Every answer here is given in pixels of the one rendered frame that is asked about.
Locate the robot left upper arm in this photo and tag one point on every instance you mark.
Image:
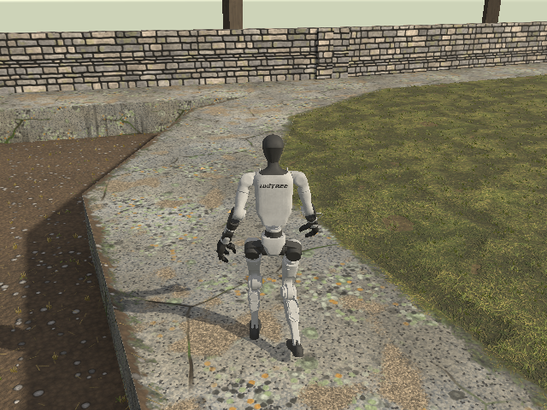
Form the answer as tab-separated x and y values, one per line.
241	197

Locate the robot right forearm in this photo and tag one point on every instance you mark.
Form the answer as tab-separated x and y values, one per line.
312	219

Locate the robot left hand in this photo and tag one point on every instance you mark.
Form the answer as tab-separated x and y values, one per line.
221	249

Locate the robot left forearm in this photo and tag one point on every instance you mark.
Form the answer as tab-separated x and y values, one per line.
230	229

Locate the robot right hand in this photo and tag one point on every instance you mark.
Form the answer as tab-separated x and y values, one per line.
311	233

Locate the robot right upper arm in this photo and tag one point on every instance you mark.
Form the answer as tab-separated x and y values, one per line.
300	180

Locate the humanoid robot torso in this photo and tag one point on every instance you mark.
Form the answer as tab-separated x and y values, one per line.
273	195

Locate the robot head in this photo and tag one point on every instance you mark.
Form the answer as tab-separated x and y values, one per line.
272	146

